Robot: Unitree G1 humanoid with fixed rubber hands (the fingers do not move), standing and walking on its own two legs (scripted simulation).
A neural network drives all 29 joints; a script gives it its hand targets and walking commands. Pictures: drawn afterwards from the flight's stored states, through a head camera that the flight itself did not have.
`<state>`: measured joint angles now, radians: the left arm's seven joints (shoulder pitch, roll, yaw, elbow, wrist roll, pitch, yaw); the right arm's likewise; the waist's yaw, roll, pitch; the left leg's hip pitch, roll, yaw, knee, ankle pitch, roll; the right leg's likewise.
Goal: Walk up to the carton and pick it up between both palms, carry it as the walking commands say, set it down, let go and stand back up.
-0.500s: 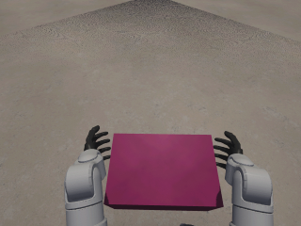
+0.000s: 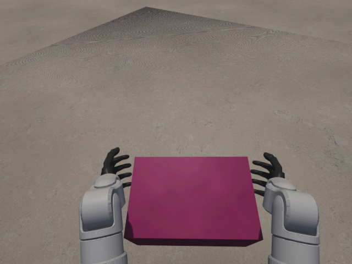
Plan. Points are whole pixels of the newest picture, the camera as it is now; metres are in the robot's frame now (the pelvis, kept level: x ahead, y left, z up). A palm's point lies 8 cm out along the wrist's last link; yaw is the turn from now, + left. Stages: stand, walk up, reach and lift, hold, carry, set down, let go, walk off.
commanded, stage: carry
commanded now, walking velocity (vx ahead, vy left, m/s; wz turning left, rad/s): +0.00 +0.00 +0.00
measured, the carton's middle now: (190, 202) +0.28 -0.01 -0.01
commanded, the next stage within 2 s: none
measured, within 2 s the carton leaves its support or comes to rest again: neither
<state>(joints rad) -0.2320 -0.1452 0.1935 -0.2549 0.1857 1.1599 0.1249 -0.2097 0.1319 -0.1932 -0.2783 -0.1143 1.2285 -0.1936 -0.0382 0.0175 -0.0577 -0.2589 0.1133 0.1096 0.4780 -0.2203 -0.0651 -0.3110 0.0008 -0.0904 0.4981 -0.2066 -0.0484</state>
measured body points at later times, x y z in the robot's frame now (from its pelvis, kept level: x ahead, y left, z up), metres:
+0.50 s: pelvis -0.02 -0.01 -0.01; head -0.03 -0.01 +0.44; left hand +0.27 +0.16 +0.08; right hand +0.26 -0.19 +0.07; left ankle +0.01 +0.16 -0.74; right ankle +0.04 -0.09 -0.74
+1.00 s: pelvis -0.04 -0.02 -0.01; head -0.04 -0.02 +0.44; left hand +0.26 +0.14 +0.07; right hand +0.24 -0.21 +0.07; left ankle +0.01 +0.16 -0.74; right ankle +0.04 -0.09 -0.74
